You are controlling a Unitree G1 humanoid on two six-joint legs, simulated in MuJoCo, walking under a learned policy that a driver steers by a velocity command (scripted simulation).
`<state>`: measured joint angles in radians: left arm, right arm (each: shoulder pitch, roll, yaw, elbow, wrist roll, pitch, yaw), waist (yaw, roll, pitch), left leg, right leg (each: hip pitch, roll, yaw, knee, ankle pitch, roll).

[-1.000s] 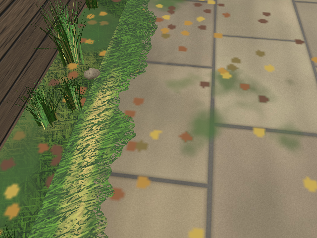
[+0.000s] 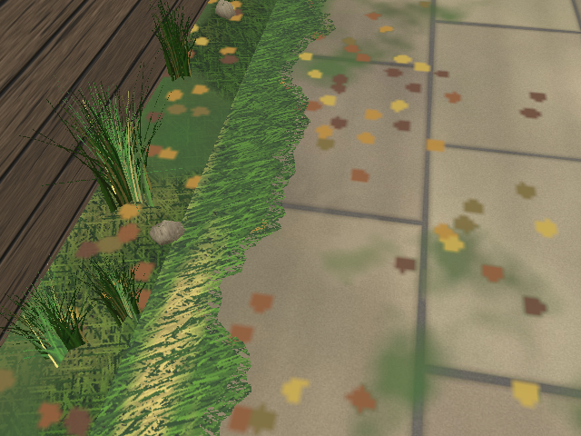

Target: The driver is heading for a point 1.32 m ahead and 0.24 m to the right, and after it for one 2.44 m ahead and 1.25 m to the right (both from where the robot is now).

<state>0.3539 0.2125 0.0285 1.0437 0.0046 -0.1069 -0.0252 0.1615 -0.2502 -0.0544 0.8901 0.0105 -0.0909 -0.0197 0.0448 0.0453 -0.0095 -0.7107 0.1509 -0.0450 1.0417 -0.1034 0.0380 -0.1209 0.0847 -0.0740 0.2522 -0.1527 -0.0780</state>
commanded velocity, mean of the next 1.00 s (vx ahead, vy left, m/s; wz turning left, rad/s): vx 0.50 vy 0.00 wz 0.00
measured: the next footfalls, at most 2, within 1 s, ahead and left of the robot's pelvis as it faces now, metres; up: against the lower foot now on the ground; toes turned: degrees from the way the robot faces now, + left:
left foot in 0.28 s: +0.35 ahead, +0.16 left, +0.00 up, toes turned +2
right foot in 0.84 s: +0.65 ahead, -0.09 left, +0.00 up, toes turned -3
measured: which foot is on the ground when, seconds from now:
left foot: up 0.00-0.26, down 0.28-0.86, up 0.88-1.00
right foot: down 0.00-0.28, up 0.30-0.82, down 0.84-1.00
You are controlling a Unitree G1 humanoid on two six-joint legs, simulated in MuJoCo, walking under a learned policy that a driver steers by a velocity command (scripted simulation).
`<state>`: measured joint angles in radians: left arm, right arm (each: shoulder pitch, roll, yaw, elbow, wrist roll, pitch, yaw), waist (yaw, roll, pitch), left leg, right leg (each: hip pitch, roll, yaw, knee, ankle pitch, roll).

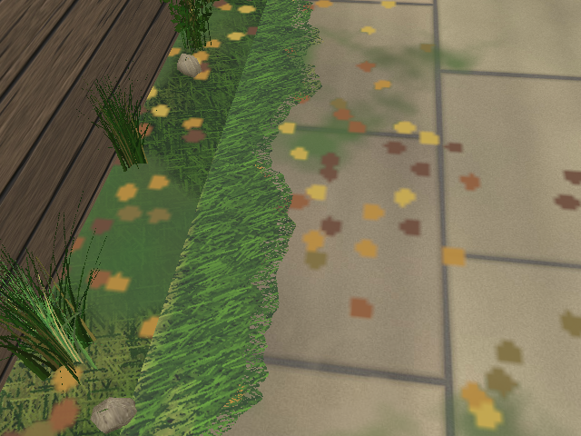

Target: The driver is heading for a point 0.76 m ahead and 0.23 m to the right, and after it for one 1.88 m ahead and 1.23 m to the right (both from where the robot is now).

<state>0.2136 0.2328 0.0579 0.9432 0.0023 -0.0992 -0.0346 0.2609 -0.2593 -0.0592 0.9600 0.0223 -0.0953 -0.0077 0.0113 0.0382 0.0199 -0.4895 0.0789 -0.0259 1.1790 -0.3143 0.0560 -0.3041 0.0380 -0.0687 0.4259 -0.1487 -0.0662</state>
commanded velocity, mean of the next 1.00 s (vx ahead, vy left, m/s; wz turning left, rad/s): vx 0.50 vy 0.00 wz -0.33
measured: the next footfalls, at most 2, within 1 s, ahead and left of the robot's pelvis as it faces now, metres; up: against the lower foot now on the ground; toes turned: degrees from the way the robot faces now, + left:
left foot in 0.40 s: +0.41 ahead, +0.15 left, +0.00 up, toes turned -2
right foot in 0.94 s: +0.62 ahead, -0.16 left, +0.00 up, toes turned -24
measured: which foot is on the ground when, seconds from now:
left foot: up 0.00-0.38, down 0.40-0.96, up 0.98-1.00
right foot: down 0.00-0.42, up 0.44-0.92, down 0.94-1.00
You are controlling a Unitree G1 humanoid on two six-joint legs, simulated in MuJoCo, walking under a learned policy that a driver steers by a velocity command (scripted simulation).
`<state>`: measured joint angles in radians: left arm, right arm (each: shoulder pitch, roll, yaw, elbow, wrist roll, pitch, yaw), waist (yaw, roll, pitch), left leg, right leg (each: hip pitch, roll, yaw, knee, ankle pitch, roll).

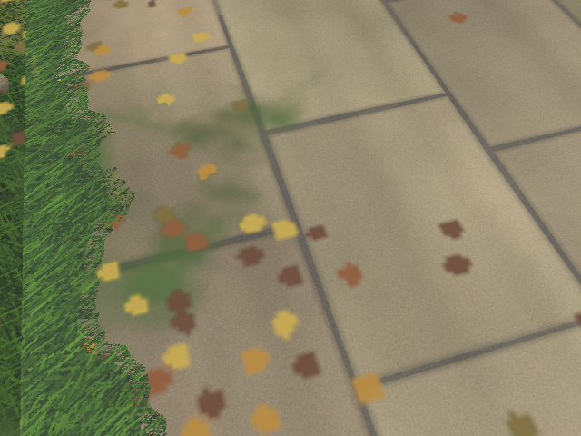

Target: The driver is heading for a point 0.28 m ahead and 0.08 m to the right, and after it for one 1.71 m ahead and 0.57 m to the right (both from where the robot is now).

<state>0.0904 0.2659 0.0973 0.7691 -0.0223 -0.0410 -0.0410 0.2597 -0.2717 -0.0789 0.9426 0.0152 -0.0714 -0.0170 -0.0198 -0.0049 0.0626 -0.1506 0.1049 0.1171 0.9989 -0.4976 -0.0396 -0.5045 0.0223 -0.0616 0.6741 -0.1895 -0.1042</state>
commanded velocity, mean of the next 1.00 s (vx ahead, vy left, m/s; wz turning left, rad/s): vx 0.17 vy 0.00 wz -0.54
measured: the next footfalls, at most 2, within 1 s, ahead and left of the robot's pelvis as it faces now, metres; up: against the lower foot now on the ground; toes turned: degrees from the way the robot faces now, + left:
left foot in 0.42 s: +0.41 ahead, +0.07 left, +0.00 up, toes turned -19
right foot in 0.86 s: +0.23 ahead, -0.13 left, +0.00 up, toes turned -33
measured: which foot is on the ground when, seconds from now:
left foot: up 0.00-0.40, down 0.42-0.86, up 0.88-1.00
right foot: down 0.00-0.42, up 0.44-0.84, down 0.86-1.00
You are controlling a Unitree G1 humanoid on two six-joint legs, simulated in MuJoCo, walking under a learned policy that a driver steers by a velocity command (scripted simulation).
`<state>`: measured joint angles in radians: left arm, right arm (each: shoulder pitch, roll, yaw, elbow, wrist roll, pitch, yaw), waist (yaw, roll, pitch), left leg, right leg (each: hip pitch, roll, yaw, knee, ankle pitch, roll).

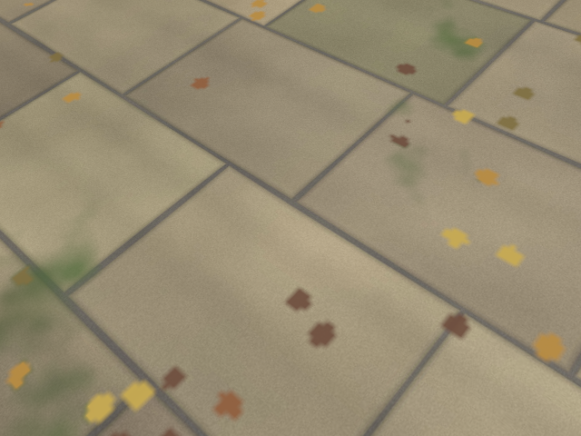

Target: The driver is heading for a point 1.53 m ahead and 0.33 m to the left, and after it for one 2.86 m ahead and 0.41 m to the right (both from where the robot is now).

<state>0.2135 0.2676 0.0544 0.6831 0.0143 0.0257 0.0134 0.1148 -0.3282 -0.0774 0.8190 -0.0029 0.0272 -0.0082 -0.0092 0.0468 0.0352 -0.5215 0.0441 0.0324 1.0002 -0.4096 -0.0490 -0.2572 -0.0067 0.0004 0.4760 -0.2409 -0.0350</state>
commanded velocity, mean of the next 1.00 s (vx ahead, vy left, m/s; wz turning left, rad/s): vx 0.00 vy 0.00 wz -0.05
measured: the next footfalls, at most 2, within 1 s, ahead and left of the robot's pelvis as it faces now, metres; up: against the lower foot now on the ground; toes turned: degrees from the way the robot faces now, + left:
left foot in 0.24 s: +0.04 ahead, +0.14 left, +0.00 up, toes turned +0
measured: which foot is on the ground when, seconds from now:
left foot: up 0.00-0.22, down 0.24-1.00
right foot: down 0.00-1.00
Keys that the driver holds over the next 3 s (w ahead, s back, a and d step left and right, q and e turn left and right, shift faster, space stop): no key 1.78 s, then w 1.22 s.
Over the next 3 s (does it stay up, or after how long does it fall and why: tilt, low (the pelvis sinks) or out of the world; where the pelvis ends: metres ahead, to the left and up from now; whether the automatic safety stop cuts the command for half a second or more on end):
stays up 0.56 0.05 -0.02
